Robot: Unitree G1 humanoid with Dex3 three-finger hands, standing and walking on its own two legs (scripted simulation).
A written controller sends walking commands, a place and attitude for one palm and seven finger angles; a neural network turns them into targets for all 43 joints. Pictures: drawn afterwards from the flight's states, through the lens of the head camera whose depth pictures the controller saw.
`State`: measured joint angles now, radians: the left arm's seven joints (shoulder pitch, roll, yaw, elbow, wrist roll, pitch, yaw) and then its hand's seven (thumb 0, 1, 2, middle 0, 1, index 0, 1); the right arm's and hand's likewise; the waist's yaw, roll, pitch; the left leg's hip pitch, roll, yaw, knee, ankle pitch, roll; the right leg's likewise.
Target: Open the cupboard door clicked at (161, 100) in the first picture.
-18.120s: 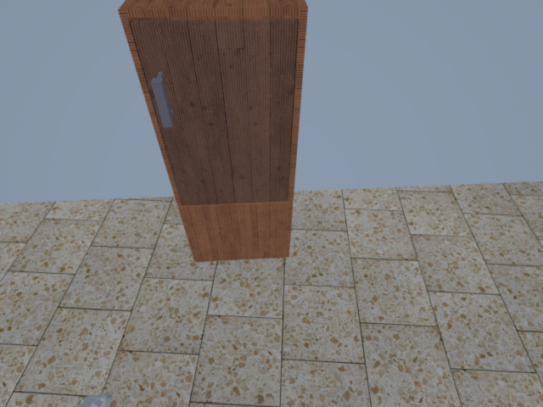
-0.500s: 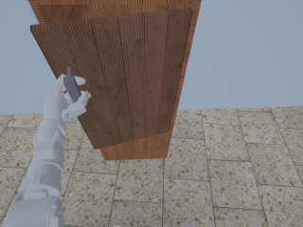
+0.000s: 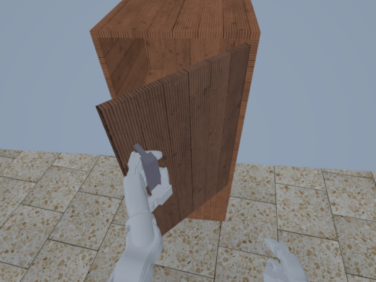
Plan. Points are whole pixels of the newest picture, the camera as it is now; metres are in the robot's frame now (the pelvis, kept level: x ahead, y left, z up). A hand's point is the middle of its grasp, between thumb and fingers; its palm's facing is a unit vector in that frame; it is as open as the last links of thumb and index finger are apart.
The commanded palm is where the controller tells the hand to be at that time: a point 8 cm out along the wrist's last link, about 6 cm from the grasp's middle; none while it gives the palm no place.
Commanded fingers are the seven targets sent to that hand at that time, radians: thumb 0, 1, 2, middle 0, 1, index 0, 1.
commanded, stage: pull the door open along its arc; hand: left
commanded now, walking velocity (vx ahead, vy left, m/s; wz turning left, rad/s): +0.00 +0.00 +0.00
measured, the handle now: (147, 170) +0.34 +0.10 +0.08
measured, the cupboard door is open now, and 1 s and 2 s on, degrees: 45 46 50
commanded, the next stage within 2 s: open thumb and fingers to let go in 0.04 s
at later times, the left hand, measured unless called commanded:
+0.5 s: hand (169, 190) +0.29 +0.05 +0.08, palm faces +0.32 -0.95 -0.02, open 9.2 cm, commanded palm +0.24 +0.10 +0.08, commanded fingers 0.00 -0.43 0.33 -0.31 -1.21 -0.31 -1.21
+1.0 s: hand (165, 195) +0.28 +0.06 +0.08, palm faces +0.24 -0.97 -0.01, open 15.5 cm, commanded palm +0.23 +0.10 +0.08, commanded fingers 0.00 -0.50 0.30 -0.15 -0.30 -0.15 -0.30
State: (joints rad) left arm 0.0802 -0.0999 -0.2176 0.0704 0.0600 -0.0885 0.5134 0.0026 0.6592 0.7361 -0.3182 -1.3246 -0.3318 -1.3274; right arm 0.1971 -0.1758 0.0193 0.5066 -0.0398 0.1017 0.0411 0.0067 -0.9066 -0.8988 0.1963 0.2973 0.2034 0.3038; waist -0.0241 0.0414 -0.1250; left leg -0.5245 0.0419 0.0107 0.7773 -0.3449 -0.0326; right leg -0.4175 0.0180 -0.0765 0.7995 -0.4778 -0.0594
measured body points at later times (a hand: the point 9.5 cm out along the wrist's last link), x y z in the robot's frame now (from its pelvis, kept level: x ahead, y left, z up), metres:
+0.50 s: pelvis +0.01 -0.02 +0.00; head +0.02 -0.05 +0.45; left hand +0.27 +0.10 +0.08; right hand +0.18 -0.24 -0.11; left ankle +0.03 +0.14 -0.71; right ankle -0.04 -0.08 -0.71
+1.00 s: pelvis +0.00 +0.01 +0.00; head +0.00 -0.01 +0.45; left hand +0.26 +0.11 +0.08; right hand +0.18 -0.21 -0.09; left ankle +0.03 +0.15 -0.71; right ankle -0.04 -0.08 -0.71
